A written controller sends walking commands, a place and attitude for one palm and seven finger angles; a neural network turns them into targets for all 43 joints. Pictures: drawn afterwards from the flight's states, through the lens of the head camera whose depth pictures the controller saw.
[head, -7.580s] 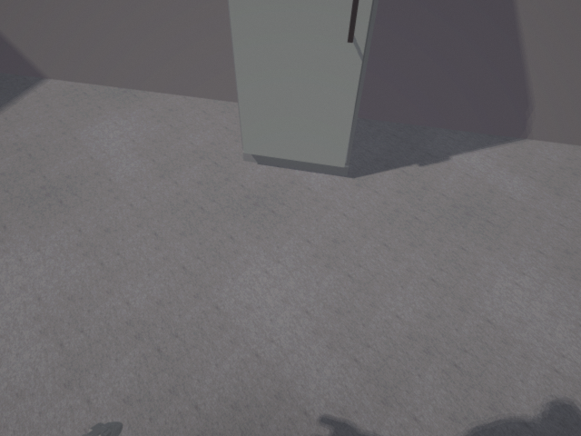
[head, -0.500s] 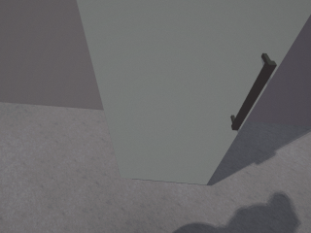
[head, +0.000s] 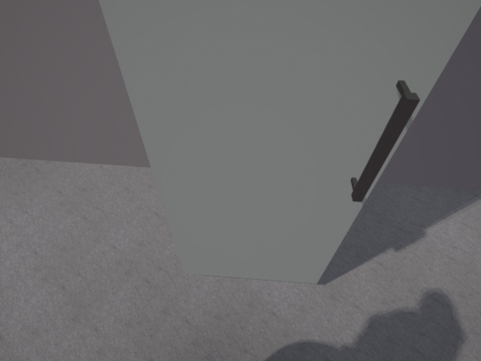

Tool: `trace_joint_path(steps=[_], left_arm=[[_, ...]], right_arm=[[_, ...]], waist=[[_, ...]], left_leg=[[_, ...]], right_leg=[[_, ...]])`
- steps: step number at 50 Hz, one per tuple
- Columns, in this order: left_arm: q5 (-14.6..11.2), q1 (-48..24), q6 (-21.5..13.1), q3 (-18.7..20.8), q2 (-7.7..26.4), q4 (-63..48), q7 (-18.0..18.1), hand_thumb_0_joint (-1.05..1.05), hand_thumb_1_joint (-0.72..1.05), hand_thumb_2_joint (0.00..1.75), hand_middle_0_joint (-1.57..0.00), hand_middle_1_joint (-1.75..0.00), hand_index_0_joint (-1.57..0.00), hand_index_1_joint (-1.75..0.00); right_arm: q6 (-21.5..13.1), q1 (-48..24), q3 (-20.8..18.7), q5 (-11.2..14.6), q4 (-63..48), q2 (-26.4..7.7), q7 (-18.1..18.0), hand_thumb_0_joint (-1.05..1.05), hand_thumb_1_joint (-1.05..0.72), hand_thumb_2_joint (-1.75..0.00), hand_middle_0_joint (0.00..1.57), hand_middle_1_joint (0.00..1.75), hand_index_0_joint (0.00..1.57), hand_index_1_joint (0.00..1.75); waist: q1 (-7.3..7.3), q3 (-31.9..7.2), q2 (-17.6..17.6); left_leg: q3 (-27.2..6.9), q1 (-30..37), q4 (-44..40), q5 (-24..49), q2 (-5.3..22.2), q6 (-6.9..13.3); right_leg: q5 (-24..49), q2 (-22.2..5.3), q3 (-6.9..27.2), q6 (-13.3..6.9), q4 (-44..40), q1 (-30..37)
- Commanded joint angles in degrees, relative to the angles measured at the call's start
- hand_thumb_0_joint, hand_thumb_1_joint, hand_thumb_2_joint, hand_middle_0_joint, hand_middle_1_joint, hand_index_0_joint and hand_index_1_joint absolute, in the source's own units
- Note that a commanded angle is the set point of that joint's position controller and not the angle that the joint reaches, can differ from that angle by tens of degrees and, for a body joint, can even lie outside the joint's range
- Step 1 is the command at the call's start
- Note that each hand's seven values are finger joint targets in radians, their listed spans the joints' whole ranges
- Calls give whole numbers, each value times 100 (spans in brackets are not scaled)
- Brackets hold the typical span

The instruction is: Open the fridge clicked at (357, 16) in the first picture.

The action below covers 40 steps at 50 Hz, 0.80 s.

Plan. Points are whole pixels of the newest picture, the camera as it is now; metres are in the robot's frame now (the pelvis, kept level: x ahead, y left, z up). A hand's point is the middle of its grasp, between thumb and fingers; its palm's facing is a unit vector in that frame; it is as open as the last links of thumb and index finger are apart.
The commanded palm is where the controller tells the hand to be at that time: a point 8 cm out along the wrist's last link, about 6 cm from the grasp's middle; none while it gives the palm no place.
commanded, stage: look again from close up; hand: right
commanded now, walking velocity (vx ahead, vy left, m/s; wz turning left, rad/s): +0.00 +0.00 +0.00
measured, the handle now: (376, 149) +0.49 -0.23 +0.09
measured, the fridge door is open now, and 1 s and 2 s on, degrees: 0 0 0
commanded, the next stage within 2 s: raise the hand to about handle height in 0.68 s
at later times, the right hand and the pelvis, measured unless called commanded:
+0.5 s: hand out of the picture +0.01 -0.16 -0.18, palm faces +0.03 +0.98 -0.19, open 7.4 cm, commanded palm none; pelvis +0.01 +0.01 +0.00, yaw +0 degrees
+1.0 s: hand (365, 319) +0.20 -0.18 +0.00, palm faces +0.20 +0.98 -0.08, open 7.6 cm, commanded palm +0.11 -0.22 -0.05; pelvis -0.02 +0.02 -0.02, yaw -1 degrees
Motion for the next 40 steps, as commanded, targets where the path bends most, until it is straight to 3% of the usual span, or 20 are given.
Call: trace_joint_path(steps=[1, 22, 38, 39, 40], left_arm=[[-32, 262, -120, 143, 570, -102, 68, 0, 90, 90, -20, -30, -20, -30], [-27, 110, -114, 154, 627, -9, 97, 0, 90, 90, -20, -30, -20, -30], [-23, 131, -105, 144, 580, 27, 94, 0, 90, 90, -20, -30, -20, -30], [-93, -368, -127, 201, 733, -377, 41, 0, 90, 90, -20, -30, -20, -30], [-352, -163, -997, 317, 1637, -2312, 280, 0, 90, 90, -20, -30, -20, -30]], right_arm=[[-78, 357, -130, -35, -128, -557, -52, 0, -90, -90, 20, 30, 20, 30], [-93, 389, -150, -42, -14, -551, -56, 0, -90, -90, 20, 30, 20, 30], [-92, 367, -173, -37, -45, -596, -43, 0, -90, -90, 20, 30, 20, 30], [-207, 851, -149, -79, 157, -630, -290, 0, -90, -90, 20, 30, 20, 30], [-1462, -3451, -858, 1117, -8871, -1922, -203, 0, -88, -89, 20, 32, 20, 32]], waist=[[-20, 88, 14], [-16, 14, 42], [-32, 56, 36], [-192, 157, 198], [454, -2676, -915]], left_leg=[[-314, 112, -346, 1137, 324, 251], [-342, 167, -428, 1552, 376, 255], [-372, 184, -521, 1433, 381, 282], [-752, -11, -510, 3786, 712, 185], [-259, 601, 42, 3289, 117, 307]], right_leg=[[1453, -597, 530, -94, -535, -174], [1721, -614, 483, -64, -518, 46], [1467, -602, 481, -30, -584, -39], [1872, -666, 267, 143, 663, -398], [2522, -49, 301, -33, -123, 1106]])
